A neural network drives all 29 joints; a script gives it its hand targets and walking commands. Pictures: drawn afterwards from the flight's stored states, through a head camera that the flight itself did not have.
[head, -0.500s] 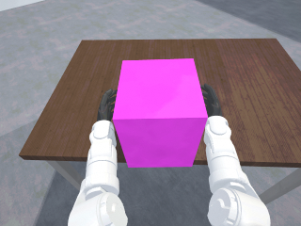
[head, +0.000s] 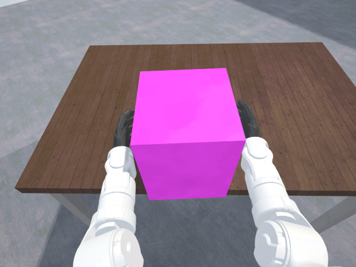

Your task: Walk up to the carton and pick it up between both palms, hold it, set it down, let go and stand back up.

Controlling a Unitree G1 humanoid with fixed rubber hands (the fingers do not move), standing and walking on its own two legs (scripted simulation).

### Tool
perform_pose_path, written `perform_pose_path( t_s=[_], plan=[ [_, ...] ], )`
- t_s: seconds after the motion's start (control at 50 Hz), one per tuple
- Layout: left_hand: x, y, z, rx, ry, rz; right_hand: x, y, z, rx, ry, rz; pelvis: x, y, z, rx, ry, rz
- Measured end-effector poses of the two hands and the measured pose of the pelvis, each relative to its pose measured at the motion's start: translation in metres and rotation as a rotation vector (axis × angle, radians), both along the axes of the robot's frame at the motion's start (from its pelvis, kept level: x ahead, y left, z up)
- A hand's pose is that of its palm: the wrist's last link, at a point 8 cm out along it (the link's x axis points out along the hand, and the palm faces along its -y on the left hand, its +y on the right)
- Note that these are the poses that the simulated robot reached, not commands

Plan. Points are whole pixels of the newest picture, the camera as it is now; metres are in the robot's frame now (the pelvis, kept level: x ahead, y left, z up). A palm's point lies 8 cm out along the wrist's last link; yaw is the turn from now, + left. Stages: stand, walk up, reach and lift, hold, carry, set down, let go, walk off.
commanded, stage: set down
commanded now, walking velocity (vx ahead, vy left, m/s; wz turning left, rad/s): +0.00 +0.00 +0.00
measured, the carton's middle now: (185, 138) +0.42 +0.01 +0.04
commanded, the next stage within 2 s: none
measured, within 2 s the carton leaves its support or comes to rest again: neither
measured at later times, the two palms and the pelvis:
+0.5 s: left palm (112, 131) +0.41 +0.18 +0.09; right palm (256, 120) +0.43 -0.15 +0.09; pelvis -0.01 +0.01 -0.01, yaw -2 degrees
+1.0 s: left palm (89, 100) +0.42 +0.20 +0.18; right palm (285, 89) +0.42 -0.19 +0.19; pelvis -0.03 +0.00 -0.01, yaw -1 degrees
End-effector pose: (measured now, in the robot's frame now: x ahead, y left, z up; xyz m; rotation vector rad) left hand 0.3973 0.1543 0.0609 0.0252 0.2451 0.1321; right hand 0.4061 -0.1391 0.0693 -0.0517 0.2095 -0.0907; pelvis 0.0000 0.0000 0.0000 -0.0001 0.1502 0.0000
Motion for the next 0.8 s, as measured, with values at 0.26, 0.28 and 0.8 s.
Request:
perform_pose_path(
  t_s=[0.26,0.28,0.8],
  plan=[
    [0.018,0.013,0.004,0.006,-0.003,0.037,0.019,0.005,-0.007,0.05,0.053,-0.001,0.0,0.009,-0.006,-0.006,0.138,-0.04],
    [0.018,0.014,0.006,0.006,-0.005,0.04,0.02,0.005,-0.005,0.052,0.054,-0.002,-0.001,0.009,-0.006,-0.007,0.139,-0.039],
    [0.012,0.033,0.077,-0.016,-0.012,0.036,0.015,-0.044,0.08,0.016,0.056,-0.027,-0.025,0.006,-0.01,-0.015,0.067,-0.039]
  ],
)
